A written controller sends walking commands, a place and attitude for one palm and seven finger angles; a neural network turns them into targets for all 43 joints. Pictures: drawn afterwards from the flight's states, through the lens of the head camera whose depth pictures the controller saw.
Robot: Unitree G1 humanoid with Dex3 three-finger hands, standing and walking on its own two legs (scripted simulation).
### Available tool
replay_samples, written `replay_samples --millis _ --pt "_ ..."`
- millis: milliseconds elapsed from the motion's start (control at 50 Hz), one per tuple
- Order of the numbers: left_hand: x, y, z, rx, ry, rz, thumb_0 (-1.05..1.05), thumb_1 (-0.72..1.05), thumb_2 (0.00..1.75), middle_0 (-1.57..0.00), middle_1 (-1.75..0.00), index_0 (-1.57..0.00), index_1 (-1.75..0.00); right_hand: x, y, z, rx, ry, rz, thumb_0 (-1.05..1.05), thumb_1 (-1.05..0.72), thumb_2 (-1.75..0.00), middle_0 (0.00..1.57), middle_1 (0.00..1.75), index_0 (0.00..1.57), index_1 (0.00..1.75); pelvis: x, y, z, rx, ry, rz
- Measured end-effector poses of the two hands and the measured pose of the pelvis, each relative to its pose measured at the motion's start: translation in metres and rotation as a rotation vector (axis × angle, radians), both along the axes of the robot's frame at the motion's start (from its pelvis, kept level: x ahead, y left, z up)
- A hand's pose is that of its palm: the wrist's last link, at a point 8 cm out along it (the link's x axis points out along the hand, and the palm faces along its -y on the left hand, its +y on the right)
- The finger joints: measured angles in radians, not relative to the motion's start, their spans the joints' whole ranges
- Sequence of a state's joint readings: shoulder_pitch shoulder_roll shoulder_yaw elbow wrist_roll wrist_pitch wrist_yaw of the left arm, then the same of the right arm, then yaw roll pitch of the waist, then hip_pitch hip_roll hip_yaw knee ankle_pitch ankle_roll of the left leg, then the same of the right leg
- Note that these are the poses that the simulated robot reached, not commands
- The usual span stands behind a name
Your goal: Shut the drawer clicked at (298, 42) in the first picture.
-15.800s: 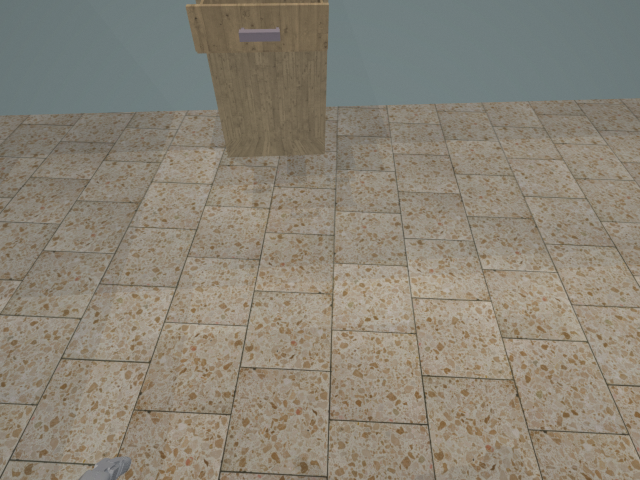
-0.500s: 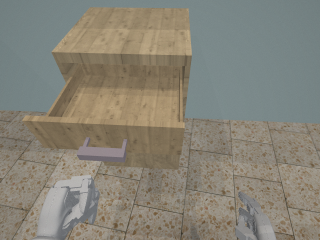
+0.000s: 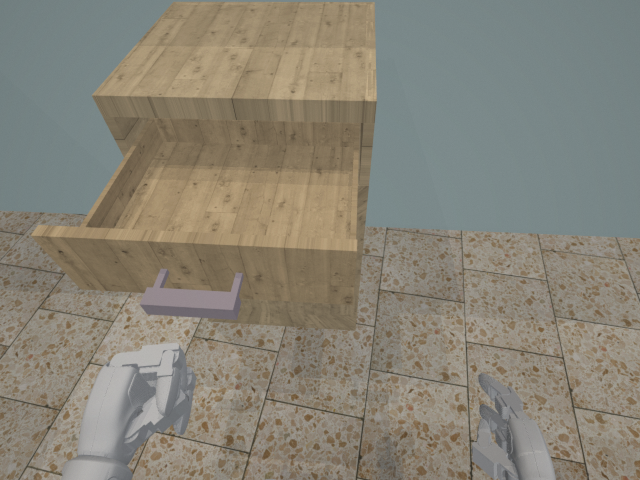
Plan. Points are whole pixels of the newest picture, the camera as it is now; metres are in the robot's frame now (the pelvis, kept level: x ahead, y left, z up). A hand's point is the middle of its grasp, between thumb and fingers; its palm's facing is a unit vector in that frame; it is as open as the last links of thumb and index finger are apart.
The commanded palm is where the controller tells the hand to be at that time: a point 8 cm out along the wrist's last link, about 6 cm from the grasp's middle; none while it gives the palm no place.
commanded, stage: bring the fist close to the handle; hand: left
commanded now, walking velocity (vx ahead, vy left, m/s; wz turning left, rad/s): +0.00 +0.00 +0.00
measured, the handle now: (196, 290) +0.37 +0.21 +0.00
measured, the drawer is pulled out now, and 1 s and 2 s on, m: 0.29 0.29 0.23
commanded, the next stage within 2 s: push the drawer shut in 1.14 s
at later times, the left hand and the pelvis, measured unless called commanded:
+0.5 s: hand (201, 370) +0.24 +0.16 +0.03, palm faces -0.04 -1.00 -0.03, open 3.3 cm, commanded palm +0.22 +0.22 +0.03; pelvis +0.00 +0.01 -0.02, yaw -1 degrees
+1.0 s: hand (207, 361) +0.26 +0.17 +0.00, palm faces -0.06 -1.00 -0.01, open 3.3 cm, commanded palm +0.24 +0.23 +0.00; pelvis -0.02 +0.03 -0.04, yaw -1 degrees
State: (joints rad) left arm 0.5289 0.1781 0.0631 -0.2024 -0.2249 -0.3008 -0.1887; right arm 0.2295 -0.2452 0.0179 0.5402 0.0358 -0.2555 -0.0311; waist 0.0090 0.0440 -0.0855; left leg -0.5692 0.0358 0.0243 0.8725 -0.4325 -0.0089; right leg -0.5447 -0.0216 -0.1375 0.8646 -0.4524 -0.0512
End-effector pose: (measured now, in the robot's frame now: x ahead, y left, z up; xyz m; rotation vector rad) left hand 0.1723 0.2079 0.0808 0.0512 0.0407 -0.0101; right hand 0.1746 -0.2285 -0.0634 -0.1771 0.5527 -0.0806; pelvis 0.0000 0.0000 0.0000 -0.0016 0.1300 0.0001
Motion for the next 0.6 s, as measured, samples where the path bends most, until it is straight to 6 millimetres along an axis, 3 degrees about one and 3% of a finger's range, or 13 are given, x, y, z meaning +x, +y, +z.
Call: replay_samples --millis 320,600 --pt "0.032 0.003 -0.033 -0.006 0.009 -0.022 0.02 0.9 0.9 -1.4 -1.6 -1.4 -1.6 -0.021 -0.007 -0.023 -0.025 0.106 -0.033 0.01 -0.91 -0.89 0.2 0.3 0.2 0.3 -0.002 0.004 -0.011 0.002 0.059 -0.011" --pt "0.058 0.011 -0.063 -0.025 -0.004 -0.035 0.02 0.9 0.9 -1.39 -1.6 -1.4 -1.6 -0.029 0.001 -0.044 -0.037 0.164 -0.032 0.01 -0.91 -0.89 0.2 0.3 0.2 0.3 -0.007 0.014 -0.028 -0.006 0.121 -0.016"
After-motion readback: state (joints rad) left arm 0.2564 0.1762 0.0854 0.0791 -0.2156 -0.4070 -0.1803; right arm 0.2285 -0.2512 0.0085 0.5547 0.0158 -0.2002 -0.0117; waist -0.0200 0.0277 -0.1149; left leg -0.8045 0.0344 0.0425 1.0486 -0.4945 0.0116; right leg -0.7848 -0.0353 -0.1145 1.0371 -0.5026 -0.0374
